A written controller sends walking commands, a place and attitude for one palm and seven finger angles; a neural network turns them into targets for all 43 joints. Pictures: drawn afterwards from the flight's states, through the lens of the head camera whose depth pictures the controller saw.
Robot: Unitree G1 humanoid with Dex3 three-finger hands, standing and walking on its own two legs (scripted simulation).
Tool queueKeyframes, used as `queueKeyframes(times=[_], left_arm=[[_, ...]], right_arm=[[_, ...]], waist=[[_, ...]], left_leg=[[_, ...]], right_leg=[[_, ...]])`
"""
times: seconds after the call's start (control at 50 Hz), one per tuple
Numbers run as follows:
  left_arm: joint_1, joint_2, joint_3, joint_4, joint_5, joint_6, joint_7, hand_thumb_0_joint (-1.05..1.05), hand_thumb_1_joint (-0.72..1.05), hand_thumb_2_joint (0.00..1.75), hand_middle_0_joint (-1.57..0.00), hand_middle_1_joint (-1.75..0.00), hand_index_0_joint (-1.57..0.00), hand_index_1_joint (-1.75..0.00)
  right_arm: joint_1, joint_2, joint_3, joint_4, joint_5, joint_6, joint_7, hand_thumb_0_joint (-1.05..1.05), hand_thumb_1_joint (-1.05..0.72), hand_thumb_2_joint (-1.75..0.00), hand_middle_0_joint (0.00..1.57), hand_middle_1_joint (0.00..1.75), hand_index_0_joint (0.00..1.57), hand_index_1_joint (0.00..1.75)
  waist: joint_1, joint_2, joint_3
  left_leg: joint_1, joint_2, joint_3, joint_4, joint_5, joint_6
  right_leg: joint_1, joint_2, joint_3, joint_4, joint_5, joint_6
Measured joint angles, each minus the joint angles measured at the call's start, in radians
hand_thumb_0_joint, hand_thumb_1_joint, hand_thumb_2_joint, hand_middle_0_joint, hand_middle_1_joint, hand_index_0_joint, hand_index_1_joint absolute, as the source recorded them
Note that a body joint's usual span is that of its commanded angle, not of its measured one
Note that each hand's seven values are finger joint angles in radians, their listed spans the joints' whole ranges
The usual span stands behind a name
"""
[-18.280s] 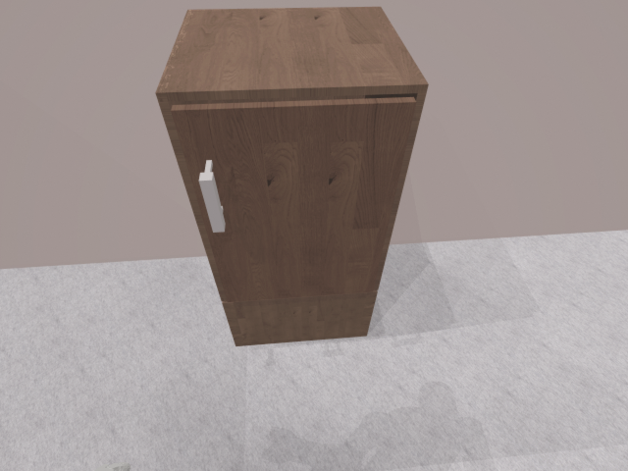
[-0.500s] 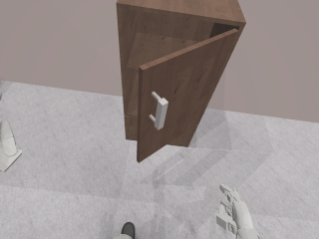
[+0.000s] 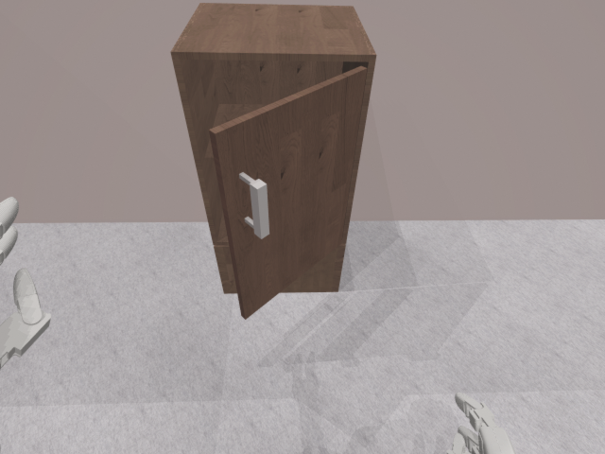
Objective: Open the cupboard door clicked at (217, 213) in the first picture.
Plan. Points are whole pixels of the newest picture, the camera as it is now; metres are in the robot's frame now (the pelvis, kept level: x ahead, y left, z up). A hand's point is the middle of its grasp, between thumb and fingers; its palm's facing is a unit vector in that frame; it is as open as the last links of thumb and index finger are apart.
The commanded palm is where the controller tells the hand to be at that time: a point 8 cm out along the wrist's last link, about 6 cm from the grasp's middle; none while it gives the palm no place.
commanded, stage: stop stepping back and stand still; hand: left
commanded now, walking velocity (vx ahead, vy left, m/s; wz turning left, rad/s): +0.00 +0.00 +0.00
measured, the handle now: (253, 205) +0.58 +0.10 -0.02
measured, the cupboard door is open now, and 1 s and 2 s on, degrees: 43 43 43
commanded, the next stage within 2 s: let the arm hang, fingers relaxed in 1.02 s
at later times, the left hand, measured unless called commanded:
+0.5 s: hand out of the picture +0.14 +0.28 +0.19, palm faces +0.43 -0.78 -0.45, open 7.4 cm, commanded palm +0.08 +0.32 +0.19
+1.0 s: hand out of the picture +0.12 +0.31 +0.18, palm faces +0.47 -0.75 -0.46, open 7.4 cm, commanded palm +0.06 +0.34 +0.19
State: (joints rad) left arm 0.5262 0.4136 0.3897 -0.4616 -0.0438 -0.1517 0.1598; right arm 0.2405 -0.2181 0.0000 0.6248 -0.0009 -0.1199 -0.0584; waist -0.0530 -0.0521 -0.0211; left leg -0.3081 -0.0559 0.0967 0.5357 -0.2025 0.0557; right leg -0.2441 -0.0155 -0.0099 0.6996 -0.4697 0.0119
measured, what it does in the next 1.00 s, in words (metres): steps on the spot: left foot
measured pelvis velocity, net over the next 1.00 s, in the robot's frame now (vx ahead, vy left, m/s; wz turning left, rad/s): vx -0.07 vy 0.04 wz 0.03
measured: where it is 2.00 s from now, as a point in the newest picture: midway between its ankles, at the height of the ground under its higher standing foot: outside the picture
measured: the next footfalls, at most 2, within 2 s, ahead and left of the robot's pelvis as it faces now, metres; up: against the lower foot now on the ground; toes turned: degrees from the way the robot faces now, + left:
left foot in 0.28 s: +0.01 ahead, +0.14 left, +0.00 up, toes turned +2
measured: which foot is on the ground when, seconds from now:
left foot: down 0.00-0.06, up 0.08-0.26, down 0.28-1.00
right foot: down 0.00-1.00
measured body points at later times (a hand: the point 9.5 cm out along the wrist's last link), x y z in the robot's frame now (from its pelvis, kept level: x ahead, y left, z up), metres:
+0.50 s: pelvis -0.06 +0.02 +0.01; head -0.05 +0.03 +0.46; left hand +0.11 +0.32 +0.21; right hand +0.12 -0.21 -0.06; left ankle -0.03 +0.14 -0.73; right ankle -0.02 -0.09 -0.73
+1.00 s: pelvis -0.07 +0.04 +0.02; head -0.07 +0.04 +0.47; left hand +0.09 +0.35 +0.20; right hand +0.09 -0.19 -0.07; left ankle -0.03 +0.14 -0.73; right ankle -0.02 -0.09 -0.73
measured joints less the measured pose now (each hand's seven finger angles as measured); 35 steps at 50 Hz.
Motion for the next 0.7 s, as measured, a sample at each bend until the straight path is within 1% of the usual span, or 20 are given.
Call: queueKeyframes(times=[0.02,0.04,0.06,0.08,0.1,0.14,0.16,0.2,0.24,0.28,0.3,0.34,0.38,0.44,0.5,0.54,0.6,0.66,0.7], left_arm=[[0.019,0.014,0.009,-0.026,0.003,-0.013,-0.001,0.02,0.89,0.9,-0.21,-0.3,-0.21,-0.3],[0.036,0.023,0.017,-0.043,0.006,-0.027,-0.003,0.02,0.89,0.9,-0.21,-0.3,-0.21,-0.3],[0.052,0.032,0.026,-0.052,0.008,-0.043,-0.006,0.02,0.89,0.9,-0.21,-0.3,-0.21,-0.3],[0.068,0.041,0.036,-0.058,0.008,-0.056,-0.007,0.02,0.88,0.9,-0.21,-0.3,-0.21,-0.3],[0.083,0.044,0.048,-0.058,0.006,-0.069,-0.007,0.02,0.88,0.9,-0.21,-0.3,-0.22,-0.3],[0.1,0.029,0.065,-0.035,0.002,-0.088,-0.003,0.01,0.88,0.9,-0.21,-0.3,-0.22,-0.3],[0.1,0.016,0.069,-0.01,0.002,-0.093,0.0,0.01,0.88,0.9,-0.21,-0.3,-0.22,-0.3],[0.073,-0.01,0.065,0.057,0.005,-0.091,0.006,0.01,0.88,0.9,-0.21,-0.3,-0.22,-0.3],[0.021,-0.04,0.043,0.125,0.007,-0.073,0.011,0.01,0.88,0.9,-0.21,-0.3,-0.21,-0.3],[-0.028,-0.077,0.007,0.162,0.009,-0.046,0.014,0.01,0.89,0.9,-0.21,-0.3,-0.21,-0.3],[-0.047,-0.093,-0.011,0.168,0.01,-0.033,0.013,0.01,0.89,0.9,-0.2,-0.3,-0.21,-0.3],[-0.061,-0.109,-0.036,0.152,0.012,-0.007,0.01,0.01,0.89,0.9,-0.2,-0.3,-0.21,-0.3],[-0.04,-0.102,-0.044,0.093,0.014,0.005,0.005,0.02,0.89,0.9,-0.2,-0.3,-0.21,-0.3],[-0.004,-0.052,-0.032,-0.008,0.017,-0.003,0.002,0.02,0.89,0.9,-0.21,-0.3,-0.21,-0.3],[0.016,0.004,0.008,-0.063,0.014,-0.034,0.003,0.02,0.89,0.9,-0.21,-0.3,-0.21,-0.3],[0.024,0.023,0.035,-0.06,0.009,-0.055,0.004,0.02,0.89,0.9,-0.21,-0.3,-0.21,-0.3],[0.034,0.018,0.05,-0.015,0.002,-0.064,0.003,0.01,0.89,0.9,-0.21,-0.3,-0.21,-0.3],[0.033,-0.013,0.034,0.05,0.001,-0.049,-0.001,0.01,0.89,0.9,-0.21,-0.3,-0.21,-0.3],[0.028,-0.037,0.015,0.083,0.004,-0.032,-0.003,0.01,0.89,0.9,-0.21,-0.3,-0.21,-0.3]], right_arm=[[0.001,0.011,0.007,-0.014,0.0,-0.003,0.001,0.01,-0.9,-0.9,0.2,0.3,0.2,0.3],[0.003,0.017,0.011,-0.024,-0.001,-0.003,0.0,0.01,-0.9,-0.9,0.2,0.3,0.2,0.3],[0.008,0.021,0.012,-0.03,-0.003,0.002,0.0,0.01,-0.9,-0.9,0.2,0.3,0.2,0.3],[0.015,0.024,0.012,-0.03,-0.003,0.009,0.002,0.01,-0.9,-0.9,0.2,0.3,0.21,0.3],[0.02,0.027,0.01,-0.022,-0.002,0.016,0.005,0.01,-0.9,-0.9,0.2,0.3,0.21,0.3],[0.027,0.025,0.01,0.006,-0.002,0.03,0.006,0.01,-0.9,-0.9,0.2,0.3,0.21,0.3],[0.03,0.023,0.01,0.019,-0.002,0.034,0.005,0.01,-0.9,-0.9,0.2,0.3,0.21,0.3],[0.038,0.015,0.012,0.036,0.002,0.033,-0.005,0.01,-0.9,-0.9,0.2,0.3,0.21,0.3],[0.043,0.001,0.011,0.05,0.003,0.021,-0.018,0.01,-0.9,-0.9,0.2,0.3,0.21,0.3],[0.041,-0.022,0.005,0.06,0.002,0.006,-0.026,0.01,-0.9,-0.9,0.2,0.3,0.21,0.3],[0.033,-0.027,0.0,0.07,0.0,0.001,-0.029,0.01,-0.9,-0.9,0.2,0.3,0.21,0.3],[0.008,-0.02,-0.002,0.08,-0.002,0.003,-0.03,0.01,-0.9,-0.9,0.2,0.3,0.21,0.3],[-0.008,-0.009,0.005,0.061,-0.004,-0.003,-0.029,0.01,-0.9,-0.9,0.2,0.3,0.21,0.3],[-0.021,0.009,0.012,0.013,-0.006,-0.021,-0.026,0.01,-0.9,-0.9,0.2,0.3,0.21,0.3],[-0.031,0.021,0.018,-0.015,-0.006,-0.03,-0.02,0.01,-0.9,-0.9,0.2,0.3,0.21,0.3],[-0.037,0.025,0.021,-0.021,-0.005,-0.028,-0.014,0.01,-0.9,-0.9,0.2,0.3,0.21,0.3],[-0.04,0.023,0.021,-0.019,-0.001,-0.019,-0.007,0.01,-0.9,-0.9,0.2,0.3,0.21,0.3],[-0.033,0.016,0.02,-0.005,0.001,-0.01,-0.006,0.01,-0.9,-0.9,0.2,0.3,0.21,0.3],[-0.025,0.013,0.019,0.006,0.002,-0.006,-0.009,0.01,-0.9,-0.9,0.2,0.3,0.21,0.3]], waist=[[-0.003,0.003,0.004],[-0.007,0.021,0.008],[-0.01,0.042,0.007],[-0.004,0.057,-0.001],[0.012,0.064,-0.012],[0.046,0.068,-0.034],[0.058,0.068,-0.042],[0.07,0.071,-0.048],[0.072,0.084,-0.04],[0.073,0.113,-0.026],[0.072,0.116,-0.014],[0.083,0.085,0.021],[0.084,0.054,0.044],[0.07,0.025,0.061],[0.058,0.023,0.057],[0.053,0.034,0.044],[0.052,0.059,0.023],[0.057,0.078,0.012],[0.062,0.079,0.013]], left_leg=[[-0.007,0.006,-0.003,0.002,0.007,-0.006],[-0.015,0.018,-0.017,0.009,0.011,-0.012],[-0.028,0.029,-0.035,0.026,-0.011,-0.021],[-0.05,0.034,-0.053,0.066,-0.063,-0.036],[-0.077,0.032,-0.07,0.139,-0.106,-0.05],[-0.113,0.027,-0.09,0.284,-0.135,-0.065],[-0.112,0.03,-0.091,0.308,-0.133,-0.067],[-0.077,0.046,-0.088,0.26,-0.124,-0.064],[-0.016,0.067,-0.091,0.139,-0.096,-0.053],[0.052,0.092,-0.108,0.011,-0.057,-0.039],[0.069,0.095,-0.114,-0.024,-0.059,-0.048],[0.086,0.083,-0.101,-0.044,-0.045,-0.064],[0.098,0.078,-0.083,-0.064,-0.026,-0.066],[0.1,0.072,-0.073,-0.079,-0.008,-0.062],[0.089,0.072,-0.073,-0.08,0.001,-0.058],[0.08,0.075,-0.074,-0.077,0.004,-0.056],[0.065,0.079,-0.071,-0.073,0.006,-0.051],[0.054,0.079,-0.069,-0.073,0.011,-0.044],[0.051,0.074,-0.068,-0.078,0.017,-0.039]], right_leg=[[0.004,0.003,-0.011,-0.042,0.051,-0.014],[0.009,0.016,-0.027,-0.063,0.093,-0.035],[0.016,0.029,-0.044,-0.087,0.119,-0.052],[0.018,0.039,-0.053,-0.109,0.136,-0.065],[0.016,0.044,-0.051,-0.13,0.15,-0.073],[0.016,0.047,-0.032,-0.173,0.18,-0.076],[0.018,0.045,-0.023,-0.194,0.195,-0.073],[0.024,0.038,-0.02,-0.224,0.218,-0.067],[0.028,0.036,-0.036,-0.235,0.227,-0.06],[0.025,0.046,-0.063,-0.229,0.227,-0.053],[0.021,0.046,-0.072,-0.222,0.225,-0.049],[0.029,0.032,-0.06,-0.227,0.236,-0.044],[0.031,0.027,-0.042,-0.235,0.251,-0.038],[0.024,0.021,-0.033,-0.238,0.265,-0.032],[0.021,0.021,-0.033,-0.253,0.28,-0.029],[0.021,0.025,-0.033,-0.271,0.294,-0.027],[0.02,0.029,-0.031,-0.299,0.316,-0.022],[0.019,0.029,-0.028,-0.322,0.334,-0.015],[0.018,0.025,-0.027,-0.33,0.341,-0.009]])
